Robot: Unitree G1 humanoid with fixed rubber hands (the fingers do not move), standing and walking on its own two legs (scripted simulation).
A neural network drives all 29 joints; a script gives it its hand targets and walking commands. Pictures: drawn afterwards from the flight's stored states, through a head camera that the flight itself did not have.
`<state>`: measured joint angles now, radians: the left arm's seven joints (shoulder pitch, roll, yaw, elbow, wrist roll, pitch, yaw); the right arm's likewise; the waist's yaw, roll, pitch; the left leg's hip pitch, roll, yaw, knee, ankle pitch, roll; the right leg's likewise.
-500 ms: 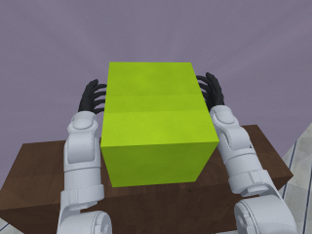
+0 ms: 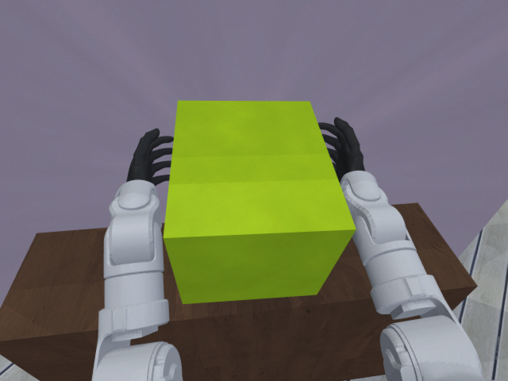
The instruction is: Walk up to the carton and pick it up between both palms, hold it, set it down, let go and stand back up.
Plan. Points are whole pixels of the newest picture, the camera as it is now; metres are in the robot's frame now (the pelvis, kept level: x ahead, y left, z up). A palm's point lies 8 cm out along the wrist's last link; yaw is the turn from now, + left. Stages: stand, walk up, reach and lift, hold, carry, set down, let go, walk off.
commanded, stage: hold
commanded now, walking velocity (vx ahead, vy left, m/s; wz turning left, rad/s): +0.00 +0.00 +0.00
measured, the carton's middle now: (248, 199) +0.35 +0.01 +0.13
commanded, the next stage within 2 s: none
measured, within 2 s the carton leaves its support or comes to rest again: neither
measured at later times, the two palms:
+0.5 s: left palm (142, 183) +0.35 +0.16 +0.17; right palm (347, 170) +0.36 -0.14 +0.18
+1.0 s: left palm (144, 181) +0.35 +0.16 +0.18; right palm (351, 170) +0.36 -0.15 +0.18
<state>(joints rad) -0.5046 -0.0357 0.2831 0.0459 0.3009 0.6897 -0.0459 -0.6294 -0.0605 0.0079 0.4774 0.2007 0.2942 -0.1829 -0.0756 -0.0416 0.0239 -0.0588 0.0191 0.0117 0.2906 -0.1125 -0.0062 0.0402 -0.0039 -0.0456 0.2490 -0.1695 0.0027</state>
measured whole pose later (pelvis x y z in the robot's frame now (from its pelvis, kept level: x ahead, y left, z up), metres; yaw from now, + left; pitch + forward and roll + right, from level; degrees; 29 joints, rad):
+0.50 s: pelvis +0.00 +0.00 +0.00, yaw +0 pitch -7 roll -1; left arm -0.49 -0.04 0.28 0.02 0.30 0.69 -0.05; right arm -0.61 -0.06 0.02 0.45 0.21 0.29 -0.19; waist -0.07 -0.04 0.03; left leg -0.06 0.02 0.01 0.30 -0.12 -0.01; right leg 0.04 0.00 -0.05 0.25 -0.17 0.00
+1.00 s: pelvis -0.01 +0.00 +0.00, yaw +0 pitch -7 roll -1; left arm -0.53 -0.03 0.29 0.09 0.30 0.67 -0.05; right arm -0.65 -0.06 -0.01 0.51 0.19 0.28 -0.18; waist -0.07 -0.04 0.02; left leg -0.06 0.02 0.01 0.30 -0.11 -0.01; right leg 0.03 0.00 -0.04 0.26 -0.17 0.00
